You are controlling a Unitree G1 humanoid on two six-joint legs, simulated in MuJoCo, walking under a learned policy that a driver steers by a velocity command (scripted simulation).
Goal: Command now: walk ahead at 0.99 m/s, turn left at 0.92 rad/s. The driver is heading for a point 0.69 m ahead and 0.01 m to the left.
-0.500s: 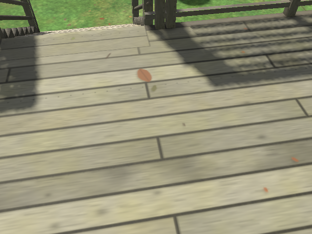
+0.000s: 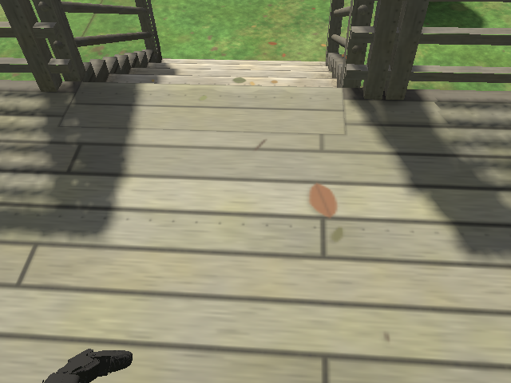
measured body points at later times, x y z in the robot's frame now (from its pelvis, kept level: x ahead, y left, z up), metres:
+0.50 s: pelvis +0.41 +0.05 +0.01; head +0.45 +0.07 +0.45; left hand +0.40 +0.33 -0.12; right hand +0.63 -0.12 -0.11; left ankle +0.47 +0.10 -0.72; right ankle +0.40 -0.15 -0.60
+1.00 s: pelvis +0.57 +0.04 +0.01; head +0.61 +0.04 +0.46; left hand +0.69 +0.31 -0.09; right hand +0.75 -0.20 -0.12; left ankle +0.51 +0.17 -0.67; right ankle +0.67 -0.04 -0.72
